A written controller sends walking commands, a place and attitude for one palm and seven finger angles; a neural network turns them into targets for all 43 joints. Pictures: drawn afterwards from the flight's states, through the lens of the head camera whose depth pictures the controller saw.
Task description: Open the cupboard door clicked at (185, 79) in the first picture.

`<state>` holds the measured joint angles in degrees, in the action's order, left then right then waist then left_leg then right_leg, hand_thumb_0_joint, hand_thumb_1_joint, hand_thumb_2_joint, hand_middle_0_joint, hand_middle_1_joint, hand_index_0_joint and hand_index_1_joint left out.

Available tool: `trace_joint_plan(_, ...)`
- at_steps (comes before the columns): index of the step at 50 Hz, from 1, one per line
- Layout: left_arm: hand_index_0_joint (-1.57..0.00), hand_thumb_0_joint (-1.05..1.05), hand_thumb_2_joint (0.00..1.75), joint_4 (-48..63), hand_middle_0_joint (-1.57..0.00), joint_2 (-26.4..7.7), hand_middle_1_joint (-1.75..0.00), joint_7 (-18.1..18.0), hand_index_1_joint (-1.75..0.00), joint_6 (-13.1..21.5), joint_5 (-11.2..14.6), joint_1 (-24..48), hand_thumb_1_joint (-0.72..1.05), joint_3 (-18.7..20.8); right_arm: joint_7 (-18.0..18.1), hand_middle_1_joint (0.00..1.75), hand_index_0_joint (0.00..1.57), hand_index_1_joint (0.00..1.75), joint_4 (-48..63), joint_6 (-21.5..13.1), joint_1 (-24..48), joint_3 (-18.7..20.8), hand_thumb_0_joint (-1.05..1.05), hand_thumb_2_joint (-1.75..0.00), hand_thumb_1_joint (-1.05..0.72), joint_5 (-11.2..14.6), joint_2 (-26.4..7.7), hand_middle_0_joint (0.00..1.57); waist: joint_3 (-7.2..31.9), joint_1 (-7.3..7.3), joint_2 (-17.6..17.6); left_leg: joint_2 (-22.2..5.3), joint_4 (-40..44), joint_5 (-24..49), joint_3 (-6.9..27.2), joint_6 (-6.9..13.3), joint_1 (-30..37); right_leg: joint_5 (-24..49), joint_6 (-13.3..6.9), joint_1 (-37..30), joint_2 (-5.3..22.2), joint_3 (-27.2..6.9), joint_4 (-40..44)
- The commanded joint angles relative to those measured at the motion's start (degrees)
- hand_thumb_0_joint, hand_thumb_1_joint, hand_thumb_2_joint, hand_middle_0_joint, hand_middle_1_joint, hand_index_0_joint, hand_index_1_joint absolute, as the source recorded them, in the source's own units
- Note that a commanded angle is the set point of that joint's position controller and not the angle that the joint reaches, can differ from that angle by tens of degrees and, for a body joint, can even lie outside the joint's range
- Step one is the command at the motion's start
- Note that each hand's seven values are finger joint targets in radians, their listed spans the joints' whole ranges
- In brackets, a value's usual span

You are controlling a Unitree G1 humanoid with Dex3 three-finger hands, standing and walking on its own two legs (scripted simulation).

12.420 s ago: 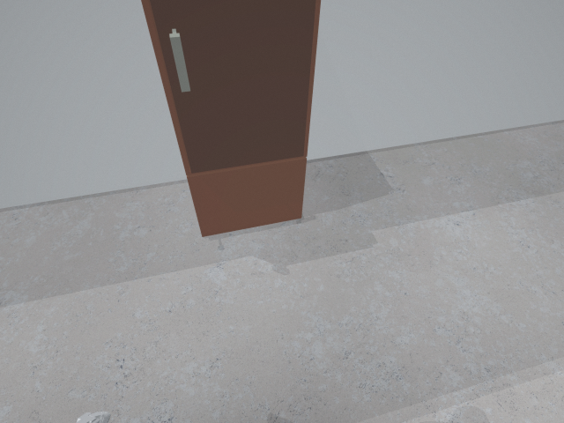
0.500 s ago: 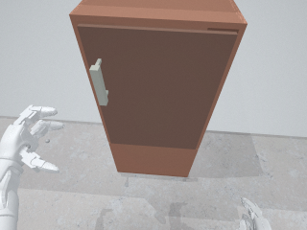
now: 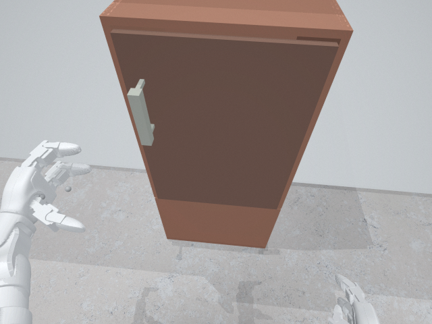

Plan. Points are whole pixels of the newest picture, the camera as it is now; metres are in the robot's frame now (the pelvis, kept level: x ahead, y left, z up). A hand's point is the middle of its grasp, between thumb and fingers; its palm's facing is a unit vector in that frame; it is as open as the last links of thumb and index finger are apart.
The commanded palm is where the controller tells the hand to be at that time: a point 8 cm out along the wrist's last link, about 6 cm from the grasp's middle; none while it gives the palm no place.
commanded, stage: move the hooked fingers beside the handle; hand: left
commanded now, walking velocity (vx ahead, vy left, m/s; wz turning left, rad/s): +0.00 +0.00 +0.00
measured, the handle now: (144, 113) +0.54 +0.21 +0.08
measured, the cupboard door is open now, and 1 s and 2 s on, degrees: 0 0 0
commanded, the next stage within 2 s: none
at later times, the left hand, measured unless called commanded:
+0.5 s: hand (87, 157) +0.39 +0.28 +0.09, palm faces +0.00 -1.00 -0.01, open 14.0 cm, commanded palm +0.36 +0.32 +0.10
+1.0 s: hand (99, 137) +0.44 +0.27 +0.10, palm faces -0.03 -1.00 +0.00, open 14.0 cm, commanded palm +0.42 +0.32 +0.09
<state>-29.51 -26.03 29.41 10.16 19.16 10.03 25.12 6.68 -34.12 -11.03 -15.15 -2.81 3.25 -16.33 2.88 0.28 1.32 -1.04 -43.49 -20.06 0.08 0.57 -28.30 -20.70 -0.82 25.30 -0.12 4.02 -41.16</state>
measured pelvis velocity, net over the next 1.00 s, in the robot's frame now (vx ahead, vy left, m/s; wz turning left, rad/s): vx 0.01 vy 0.02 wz -0.03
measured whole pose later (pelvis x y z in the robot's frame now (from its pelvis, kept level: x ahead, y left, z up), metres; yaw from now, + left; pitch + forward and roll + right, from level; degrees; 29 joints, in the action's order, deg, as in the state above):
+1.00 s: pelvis +0.01 +0.02 -0.01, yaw -2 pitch +12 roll -2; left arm -56.6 -32.5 27.8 16.0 12.5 37.0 25.3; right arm 4.2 -34.8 -2.0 -20.3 -2.1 2.3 -16.5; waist 4.4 -4.4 0.3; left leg -1.4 -47.9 -22.2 -1.3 1.8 -37.8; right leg -21.3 0.3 34.7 -0.4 2.5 -44.1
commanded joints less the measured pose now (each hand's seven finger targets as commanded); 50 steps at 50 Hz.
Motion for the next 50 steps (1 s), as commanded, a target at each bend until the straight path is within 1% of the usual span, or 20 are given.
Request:
trace_joint_plan(1, -0.30, 0.00, 0.30, 10.3, -0.30, -17.1, -1.20, 0.4, -1.20, 4.8, 0.4, 25.4, -0.50, 2.6, 0.8, 0.30, 0.20, 0.30, 7.1, -2.4, 1.0, 3.3, 0.00, -0.90, -0.90, 0.4, -8.1, 0.20, 13.5, -2.50, 6.0, 1.3, 6.0, 8.1, 1.1, 1.2, 8.5, 8.2, -0.4, -0.4, -0.7, -3.2, 6.6)
trace_joint_plan(5, -0.30, 0.00, 0.30, 4.1, -0.30, -19.0, -1.20, 0.7, -1.20, 4.4, 0.3, 24.3, -0.50, 4.5, 0.5, 0.30, 0.20, 0.30, 7.1, -1.6, -0.2, 3.6, 0.00, -0.90, -0.90, 0.4, -8.6, 0.20, 14.6, -1.69, 2.7, 1.3, 5.6, 9.1, 1.1, 1.3, 7.2, 9.7, -0.5, -1.4, -0.9, -3.2, 6.1)
trace_joint_plan(9, -0.30, 0.00, 0.30, 0.1, -0.30, -20.9, -1.20, 0.5, -1.20, 3.9, -0.1, 24.2, -0.50, 5.8, -0.1, 0.30, 0.20, 0.30, 7.3, -0.5, -1.4, 3.7, 0.00, -0.90, -0.90, 0.2, -8.9, 0.20, 14.3, -0.64, 3.3, 1.3, 5.3, 11.3, 1.0, 1.1, 5.4, 12.2, -0.8, -2.1, -0.8, -2.9, 5.1)
trace_joint_plan(12, -0.30, 0.00, 0.30, 1.7, -0.30, -19.0, -1.20, 0.0, -1.20, 4.5, -0.5, 27.7, -0.50, 3.7, -0.6, 0.30, 0.20, 0.30, 7.6, 0.1, -2.1, 4.0, 0.00, -0.90, -0.90, 0.3, -8.8, 0.20, 15.9, -1.83, 3.2, 1.1, 5.1, 12.4, 0.8, 1.2, 6.8, 13.7, -0.4, -0.7, -1.2, -2.6, 4.7)
trace_joint_plan(14, -0.30, 0.00, 0.30, 2.1, -0.30, -20.7, -1.20, -0.4, -1.20, 5.2, -0.4, 25.9, -0.50, 5.6, -0.7, 0.30, 0.20, 0.30, 7.9, 0.6, -2.9, 4.2, 0.00, -0.90, -0.90, 0.1, -9.0, 0.20, 17.3, -0.90, 3.3, 1.0, 5.0, 14.5, 0.8, 1.1, 7.0, 15.3, -0.8, -2.3, -1.3, -2.5, 4.1)
trace_joint_plan(17, -0.30, 0.00, 0.30, 1.4, -0.30, -19.9, -1.20, -0.8, -1.20, 5.5, -0.7, 27.0, -0.50, 5.4, -1.0, 0.30, 0.20, 0.30, 7.6, 1.3, -3.7, 4.5, 0.00, -0.90, -0.90, 0.1, -8.9, 0.20, 17.8, -1.71, 2.6, 0.9, 4.9, 14.8, 0.6, 1.2, 7.1, 16.0, -0.4, -1.3, -1.5, -2.4, 3.9)
trace_joint_plan(20, -0.30, 0.00, 0.30, -2.3, -0.30, -22.7, -1.20, -0.8, -1.20, 5.4, -1.2, 29.5, -0.50, 7.1, -0.9, 0.30, 0.20, 0.30, 7.1, 2.2, -4.5, 4.4, 0.00, -0.90, -0.90, 0.1, -9.4, 0.20, 15.8, -2.11, 1.4, 0.8, 4.8, 13.4, 0.4, 1.4, 4.9, 15.2, -0.4, -0.8, -1.6, -2.7, 4.0)
trace_joint_plan(24, -0.30, 0.00, 0.30, -0.6, -0.30, -20.7, -1.20, -0.4, -1.20, 7.2, -1.9, 37.0, -0.50, 3.5, -0.8, 0.30, 0.20, 0.30, 6.6, 2.7, -5.4, 4.4, 0.00, -0.90, -0.90, 0.0, -9.1, 0.20, 18.5, -3.28, 5.6, 0.7, 4.1, 14.9, 1.0, 1.3, 8.1, 14.7, -0.9, 0.9, -1.7, -2.5, 3.4)
trace_joint_plan(25, -0.30, 0.00, 0.30, -1.5, -0.30, -22.2, -1.20, -0.5, -1.20, 7.6, -2.1, 36.7, -0.50, 5.0, -0.8, 0.30, 0.20, 0.30, 6.2, 2.8, -6.0, 4.6, 0.00, -0.90, -0.90, -0.1, -9.3, 0.20, 20.3, -3.04, 5.0, 0.5, 3.9, 16.0, 1.3, 1.2, 9.0, 15.5, -0.7, 0.9, -2.0, -2.4, 3.2)
trace_joint_plan(26, -0.30, 0.00, 0.30, -2.3, -0.30, -20.2, -1.20, -0.3, -1.20, 7.6, -2.0, 36.6, -0.50, 3.3, -0.8, 0.30, 0.20, 0.30, 6.1, 2.9, -6.1, 4.6, 0.00, -0.90, -0.90, -0.1, -9.2, 0.20, 20.7, -3.49, 4.8, 0.5, 3.7, 16.6, 1.3, 1.2, 9.4, 16.2, -0.6, 1.3, -2.0, -2.4, 3.2)
trace_joint_plan(29, -0.30, 0.00, 0.30, -5.6, -0.30, -20.2, -1.20, -0.2, -1.20, 7.3, -2.1, 38.5, -0.50, 2.9, -0.9, 0.30, 0.20, 0.30, 5.5, 3.6, -6.7, 4.5, 0.00, -0.90, -0.90, -0.1, -9.4, 0.20, 18.7, -3.66, 4.4, 0.5, 3.5, 17.4, 1.6, 1.1, 8.6, 16.2, -1.0, 2.4, -1.9, -1.9, 2.9)
trace_joint_plan(30, -0.30, 0.00, 0.30, -7.3, -0.30, -22.0, -1.20, -0.3, -1.20, 7.0, -2.6, 37.6, -0.50, 4.6, -1.1, 0.30, 0.20, 0.30, 5.5, 3.9, -6.9, 4.5, 0.00, -0.90, -0.90, -0.2, -9.6, 0.20, 18.9, -2.99, 5.0, 0.4, 3.5, 17.4, 1.5, 1.0, 8.1, 16.4, -0.9, 2.6, -1.9, -2.0, 2.8)
trace_joint_plan(33, -0.30, 0.00, 0.30, -10.3, -0.30, -21.0, -1.20, -0.7, -1.20, 6.4, -3.4, 39.3, -0.50, 2.9, -1.4, 0.30, 0.20, 0.30, 5.8, 4.7, -7.1, 4.5, 0.00, -0.90, -0.90, -0.2, -9.6, 0.20, 17.5, -3.56, 3.5, 0.4, 3.6, 15.2, 1.5, 1.0, 6.3, 14.6, -0.7, 3.7, -1.8, -1.8, 2.7)
trace_joint_plan(36, -0.30, 0.00, 0.30, -9.1, -0.30, -23.3, -1.20, -1.4, -1.20, 7.7, -3.8, 41.9, -0.50, 4.6, -1.6, 0.30, 0.20, 0.30, 5.9, 5.3, -7.7, 4.6, 0.00, -0.90, -0.90, -0.4, -9.7, 0.20, 20.9, -3.21, 5.2, 0.2, 2.9, 18.0, 1.7, 0.8, 8.2, 16.1, -0.9, 3.4, -1.9, -1.9, 1.9)
trace_joint_plan(38, -0.30, 0.00, 0.30, -9.4, -0.30, -22.0, -1.20, -1.5, -1.20, 8.5, -3.9, 43.2, -0.50, 3.4, -1.8, 0.30, 0.20, 0.30, 5.9, 5.6, -7.7, 4.7, 0.00, -0.90, -0.90, -0.4, -9.6, 0.20, 21.1, -3.79, 5.6, 0.1, 2.5, 17.7, 1.6, 0.8, 8.4, 15.7, -0.8, 4.2, -2.0, -2.0, 2.0)
trace_joint_plan(39, -0.30, 0.00, 0.30, -10.8, -0.30, -23.0, -1.20, -1.5, -1.20, 8.7, -3.8, 43.5, -0.50, 4.2, -1.7, 0.30, 0.20, 0.30, 5.6, 5.9, -8.3, 4.6, 0.00, -0.90, -0.90, -0.5, -9.8, 0.20, 20.8, -3.71, 3.6, 0.1, 2.2, 18.7, 1.8, 0.9, 7.6, 16.5, -1.1, 3.4, -2.1, -1.8, 1.6)
trace_joint_plan(40, -0.30, 0.00, 0.30, -10.6, -0.30, -24.2, -1.20, -1.6, -1.20, 9.0, -4.2, 44.3, -0.50, 5.1, -1.8, 0.30, 0.20, 0.30, 5.6, 6.1, -8.4, 4.6, 0.00, -0.90, -0.90, -0.6, -9.9, 0.20, 21.8, -3.57, 5.2, 0.0, 2.2, 19.7, 1.8, 0.8, 8.2, 17.2, -0.9, 3.7, -2.1, -2.0, 1.5)
trace_joint_plan(44, -0.30, 0.00, 0.30, -13.4, -0.30, -21.7, -1.20, -1.5, -1.20, 9.0, -4.6, 47.8, -0.50, 2.1, -1.8, 0.30, 0.20, 0.30, 5.1, 6.9, -8.9, 4.6, 0.00, -0.90, -0.90, -0.5, -9.9, 0.20, 19.8, -5.02, 4.6, -0.1, 1.7, 18.3, 1.9, 1.1, 7.5, 15.8, -0.9, 5.8, -2.1, -1.8, 1.6)
trace_joint_plan(45, -0.30, 0.00, 0.30, -14.5, -0.30, -23.4, -1.20, -1.5, -1.20, 8.9, -5.0, 47.5, -0.50, 3.4, -1.9, 0.30, 0.20, 0.30, 4.9, 7.1, -9.3, 4.6, 0.00, -0.90, -0.90, -0.6, -10.1, 0.20, 20.8, -4.65, 4.6, -0.1, 1.8, 17.9, 1.9, 0.9, 7.3, 15.4, -0.7, 5.9, -2.1, -1.9, 1.5)
trace_joint_plan(50, -0.30, 0.00, 0.30, -16.1, -0.30, -23.6, -1.20, -2.1, -1.20, 10.1, -5.6, 51.7, -0.50, 2.7, -1.9, 0.30, 0.20, 0.30, 4.0, 7.8, -10.2, 4.6, 0.00, -0.90, -0.90, -0.8, -10.2, 0.20, 22.2, -5.52, 5.3, -0.4, 1.3, 17.8, 2.6, 0.8, 8.6, 14.2, -0.8, 7.8, -2.2, -1.8, 1.1)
